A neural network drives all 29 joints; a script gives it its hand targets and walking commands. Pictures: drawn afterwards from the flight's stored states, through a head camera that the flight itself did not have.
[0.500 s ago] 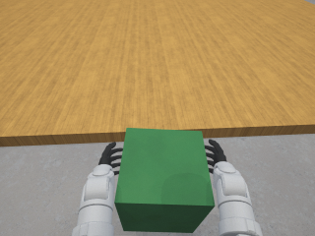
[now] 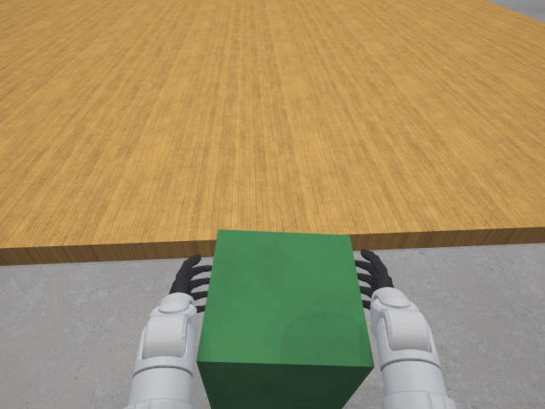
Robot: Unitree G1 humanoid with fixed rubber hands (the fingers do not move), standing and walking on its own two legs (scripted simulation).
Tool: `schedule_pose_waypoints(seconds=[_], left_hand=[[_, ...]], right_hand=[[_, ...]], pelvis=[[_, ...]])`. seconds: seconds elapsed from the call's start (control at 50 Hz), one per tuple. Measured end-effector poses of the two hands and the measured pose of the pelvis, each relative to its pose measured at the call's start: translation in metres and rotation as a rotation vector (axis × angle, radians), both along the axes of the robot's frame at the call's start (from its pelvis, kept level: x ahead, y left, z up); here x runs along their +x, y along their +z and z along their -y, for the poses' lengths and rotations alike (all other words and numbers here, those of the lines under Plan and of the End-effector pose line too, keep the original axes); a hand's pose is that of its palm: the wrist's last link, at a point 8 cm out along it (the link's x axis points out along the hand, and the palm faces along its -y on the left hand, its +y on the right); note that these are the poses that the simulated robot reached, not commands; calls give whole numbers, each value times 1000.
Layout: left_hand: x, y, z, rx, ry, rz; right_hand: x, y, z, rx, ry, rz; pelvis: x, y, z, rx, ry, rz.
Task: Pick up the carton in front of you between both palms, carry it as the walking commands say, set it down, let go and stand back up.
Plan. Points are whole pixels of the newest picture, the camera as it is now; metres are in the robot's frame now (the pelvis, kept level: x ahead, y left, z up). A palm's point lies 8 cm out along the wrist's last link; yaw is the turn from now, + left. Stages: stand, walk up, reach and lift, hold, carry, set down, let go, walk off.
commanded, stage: hold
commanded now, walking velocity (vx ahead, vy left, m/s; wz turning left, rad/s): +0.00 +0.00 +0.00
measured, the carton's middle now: (279, 327) +0.28 +0.00 -0.04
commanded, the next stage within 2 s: carry in 0.32 s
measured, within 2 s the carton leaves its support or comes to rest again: neither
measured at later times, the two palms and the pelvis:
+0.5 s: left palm (192, 286) +0.29 +0.13 +0.06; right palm (396, 289) +0.29 -0.17 +0.06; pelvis +0.00 -0.01 -0.01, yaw -3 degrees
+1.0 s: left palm (204, 194) +0.48 +0.14 +0.08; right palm (368, 199) +0.46 -0.16 +0.08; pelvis +0.21 +0.01 +0.00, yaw -3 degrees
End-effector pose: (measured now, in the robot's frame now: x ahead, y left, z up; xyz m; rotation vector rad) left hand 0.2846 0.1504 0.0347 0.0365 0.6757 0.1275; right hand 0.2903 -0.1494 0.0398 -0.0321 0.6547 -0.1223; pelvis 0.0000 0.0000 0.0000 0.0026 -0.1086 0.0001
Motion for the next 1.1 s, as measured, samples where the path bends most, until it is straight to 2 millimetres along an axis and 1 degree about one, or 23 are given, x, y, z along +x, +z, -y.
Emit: schedule_pose_waypoints(seconds=[0.16, 0.3, 0.36, 0.44, 0.5, 0.54, 0.58, 0.64, 0.68, 0.74, 0.78, 0.82, 0.88, 0.94, 0.98, 1.04, 1.1], left_hand=[[-6, 15, 1, 0, -4, 29], [-11, 12, 1, -6, -3, 3], [-10, 13, 1, -4, -3, 6], [-2, 21, 6, -1, -5, 34], [9, 29, 18, -5, -11, 60], [16, 34, 26, -17, -8, 57], [23, 38, 30, -23, -4, 34], [38, 47, 31, -18, 0, 5], [50, 53, 28, -19, 10, 3], [71, 57, 17, -35, 32, 9], [87, 55, 8, -46, 43, 15], [104, 49, -1, -63, 54, 22], [128, 41, -5, -67, 47, -32], [158, 42, 1, -69, 26, -74], [183, 46, 7, -67, 8, -78], [223, 52, 18, -66, -7, -63], [265, 52, 30, -65, -8, -45]], right_hand=[[-7, 15, 1, 0, -5, 29], [-14, 12, 1, 6, -11, 3], [-13, 12, 1, 9, -13, 6], [-7, 17, 6, 22, -22, 34], [-1, 22, 18, 38, -41, 60], [4, 27, 25, 38, -52, 58], [11, 33, 30, 46, -57, 36], [29, 42, 31, 59, -57, 7], [44, 49, 27, 59, -52, 5], [68, 54, 17, 70, -51, 11], [86, 53, 7, 81, -55, 17], [103, 49, -2, 73, -49, 24], [123, 39, -5, 64, -55, -29], [144, 38, 1, 72, -91, -69], [163, 42, 7, 79, -112, -73], [199, 48, 17, 87, -131, -57], [241, 48, 29, 94, -134, -38]], pelvis=[[-2, 1, 0, -1, 0, 21], [-10, 0, -1, -1, -1, 39], [-10, -2, -1, 1, -10, -6], [-6, -4, 3, 6, -45, -71], [3, -8, 11, -2, -49, -103], [12, -7, 15, 2, -27, -123], [23, -2, 17, 12, -17, -144], [41, 4, 17, 27, -15, -170], [56, 6, 15, 31, -14, -184], [83, 4, 9, 28, -14, -197], [104, -2, 3, 22, -17, -197], [125, -11, -3, 28, -33, -193], [152, -11, -8, 26, -56, -198], [179, -5, -10, 14, -58, -201], [200, -1, -8, 7, -58, -202], [234, 1, -2, 1, -57, -202], [274, -3, 9, 2, -57, -197]])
